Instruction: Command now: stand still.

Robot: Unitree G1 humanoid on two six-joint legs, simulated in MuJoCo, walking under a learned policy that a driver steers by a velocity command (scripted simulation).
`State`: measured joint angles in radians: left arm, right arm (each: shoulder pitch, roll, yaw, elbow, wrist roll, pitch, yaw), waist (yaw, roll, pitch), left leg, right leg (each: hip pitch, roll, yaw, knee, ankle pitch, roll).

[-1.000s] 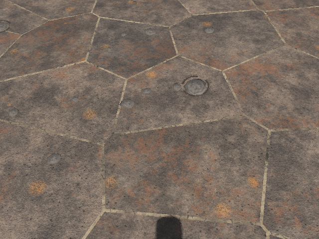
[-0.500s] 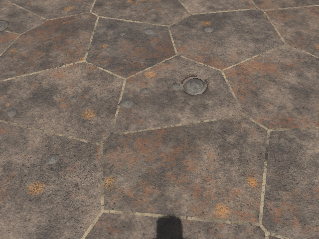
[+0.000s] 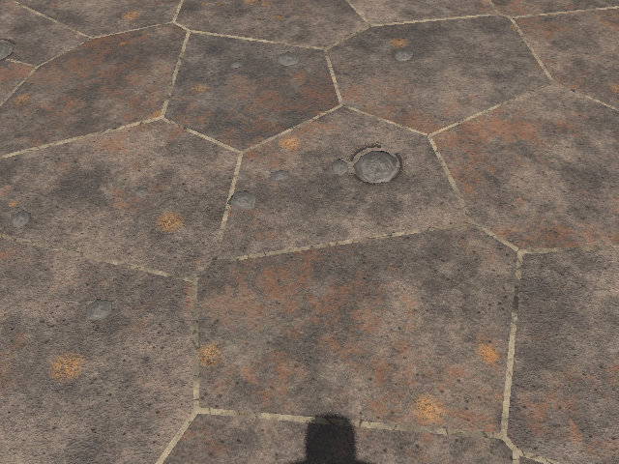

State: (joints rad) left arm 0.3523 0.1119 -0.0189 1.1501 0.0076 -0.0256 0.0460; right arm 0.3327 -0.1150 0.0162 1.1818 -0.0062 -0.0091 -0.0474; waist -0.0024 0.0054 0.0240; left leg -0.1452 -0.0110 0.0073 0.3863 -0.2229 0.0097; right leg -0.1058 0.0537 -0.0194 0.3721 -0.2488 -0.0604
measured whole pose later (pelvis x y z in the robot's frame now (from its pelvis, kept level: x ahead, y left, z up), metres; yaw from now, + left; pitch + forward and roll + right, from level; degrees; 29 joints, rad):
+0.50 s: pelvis +0.03 +0.01 +0.00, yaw +0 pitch +0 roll +0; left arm 0.47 0.15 0.03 1.15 0.02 -0.03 0.03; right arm 0.33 -0.14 -0.01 1.11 -0.03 -0.03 0.00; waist 0.04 -0.02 -0.02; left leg -0.35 0.02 0.06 0.80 -0.42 0.06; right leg -0.06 0.06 -0.02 0.35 -0.30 -0.08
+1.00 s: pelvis +0.25 +0.07 +0.00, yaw +0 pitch +1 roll +0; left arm 0.09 0.18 0.04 0.95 0.02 -0.04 -0.04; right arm 0.53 -0.11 -0.01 1.11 -0.02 -0.10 -0.01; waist -0.04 -0.03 0.03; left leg 0.08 -0.07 0.08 0.18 -0.28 0.08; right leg -0.64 -0.07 -0.08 0.79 -0.07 -0.05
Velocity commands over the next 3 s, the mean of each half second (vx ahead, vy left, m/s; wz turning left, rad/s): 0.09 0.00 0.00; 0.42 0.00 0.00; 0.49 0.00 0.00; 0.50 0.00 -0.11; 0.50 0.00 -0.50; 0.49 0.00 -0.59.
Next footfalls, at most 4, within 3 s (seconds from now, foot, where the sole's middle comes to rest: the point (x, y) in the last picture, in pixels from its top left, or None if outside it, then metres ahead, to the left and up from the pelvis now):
0.64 left None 0.17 0.14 -0.78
1.14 right None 0.52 -0.01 -0.78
1.70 left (263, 338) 0.84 0.15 -0.78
2.28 right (331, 256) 1.10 -0.02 -0.78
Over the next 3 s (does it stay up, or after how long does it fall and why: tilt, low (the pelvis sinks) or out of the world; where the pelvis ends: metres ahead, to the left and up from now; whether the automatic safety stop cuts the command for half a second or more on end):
stays up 1.36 -0.06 -0.01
